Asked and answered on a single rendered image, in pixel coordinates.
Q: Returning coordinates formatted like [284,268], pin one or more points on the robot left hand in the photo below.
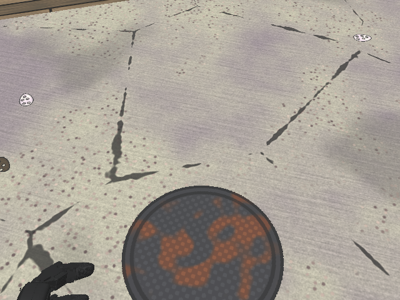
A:
[54,277]

